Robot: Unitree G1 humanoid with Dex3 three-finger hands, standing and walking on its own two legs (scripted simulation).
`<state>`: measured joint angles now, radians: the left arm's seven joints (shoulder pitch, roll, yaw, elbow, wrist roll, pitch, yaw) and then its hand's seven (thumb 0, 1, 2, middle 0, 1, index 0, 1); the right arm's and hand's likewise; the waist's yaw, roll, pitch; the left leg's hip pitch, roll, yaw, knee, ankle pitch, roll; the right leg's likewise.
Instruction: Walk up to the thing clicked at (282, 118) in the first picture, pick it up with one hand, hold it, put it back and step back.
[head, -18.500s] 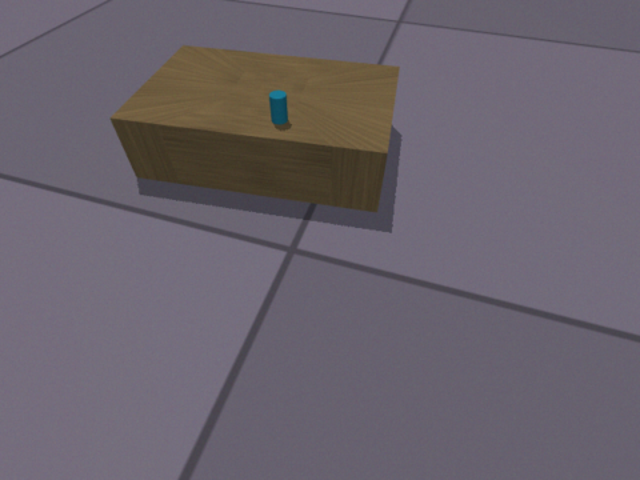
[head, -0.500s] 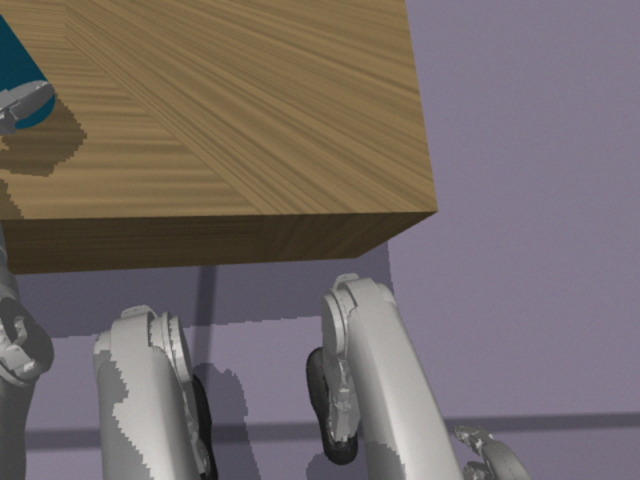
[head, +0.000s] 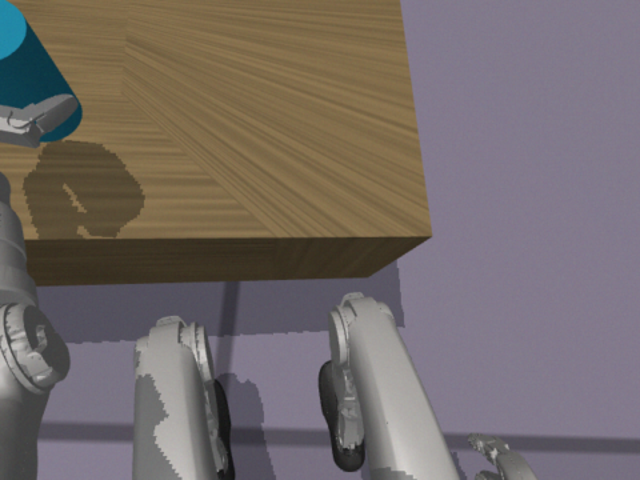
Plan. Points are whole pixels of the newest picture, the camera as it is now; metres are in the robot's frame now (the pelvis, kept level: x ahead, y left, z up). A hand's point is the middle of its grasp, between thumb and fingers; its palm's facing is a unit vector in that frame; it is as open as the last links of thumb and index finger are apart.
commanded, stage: settle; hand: left
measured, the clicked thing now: (17, 77) +0.54 +0.25 +0.04
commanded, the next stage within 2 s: lift in 0.50 s
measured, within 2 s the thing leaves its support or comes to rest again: neither
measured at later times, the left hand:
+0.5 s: hand out of the picture +0.55 +0.27 +0.08, palm faces +0.26 -0.96 -0.04, open 10.3 cm
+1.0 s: hand out of the picture +0.53 +0.25 +0.13, palm faces +0.26 -0.97 -0.04, open 10.3 cm
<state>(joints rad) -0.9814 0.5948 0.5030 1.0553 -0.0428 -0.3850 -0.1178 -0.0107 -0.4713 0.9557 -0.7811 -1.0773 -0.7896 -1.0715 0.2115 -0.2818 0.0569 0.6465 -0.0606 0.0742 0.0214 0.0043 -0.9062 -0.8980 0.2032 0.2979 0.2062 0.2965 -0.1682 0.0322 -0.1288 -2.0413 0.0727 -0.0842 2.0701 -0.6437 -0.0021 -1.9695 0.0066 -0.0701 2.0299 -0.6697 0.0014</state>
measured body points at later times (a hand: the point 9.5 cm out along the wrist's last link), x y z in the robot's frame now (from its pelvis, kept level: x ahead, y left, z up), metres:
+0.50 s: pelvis +0.02 +0.01 +0.06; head +0.23 +0.05 +0.45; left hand +0.53 +0.32 +0.09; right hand +0.08 -0.26 -0.06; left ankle +0.09 +0.13 -0.40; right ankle +0.09 -0.12 -0.40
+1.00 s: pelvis +0.03 +0.01 +0.11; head +0.22 +0.04 +0.52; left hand +0.51 +0.30 +0.14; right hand +0.11 -0.25 -0.02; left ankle +0.09 +0.13 -0.40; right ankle +0.09 -0.12 -0.40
